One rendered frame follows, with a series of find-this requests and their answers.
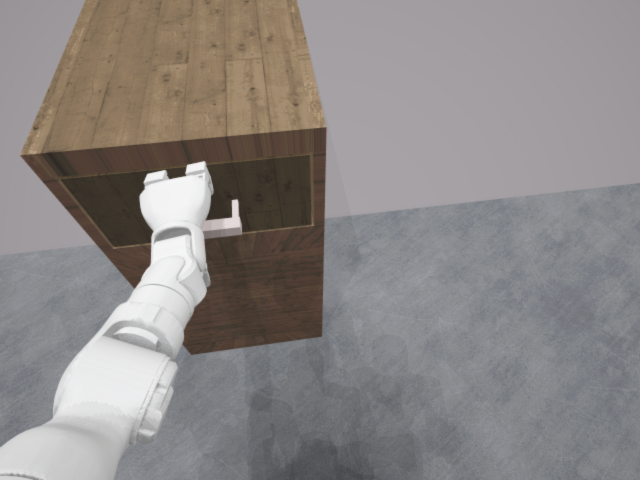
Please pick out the left robot forearm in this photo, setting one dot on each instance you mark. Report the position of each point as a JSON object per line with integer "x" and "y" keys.
{"x": 159, "y": 308}

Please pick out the cabinet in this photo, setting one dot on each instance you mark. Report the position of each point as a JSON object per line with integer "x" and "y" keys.
{"x": 155, "y": 83}

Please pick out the drawer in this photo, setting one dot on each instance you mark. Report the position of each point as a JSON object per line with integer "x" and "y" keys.
{"x": 273, "y": 192}

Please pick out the robot left hand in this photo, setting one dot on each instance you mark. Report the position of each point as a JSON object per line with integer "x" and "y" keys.
{"x": 185, "y": 199}

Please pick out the left robot upper arm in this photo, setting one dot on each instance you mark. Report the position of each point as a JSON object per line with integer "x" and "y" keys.
{"x": 118, "y": 395}

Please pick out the handle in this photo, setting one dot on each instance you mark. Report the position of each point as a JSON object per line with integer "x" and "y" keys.
{"x": 224, "y": 227}

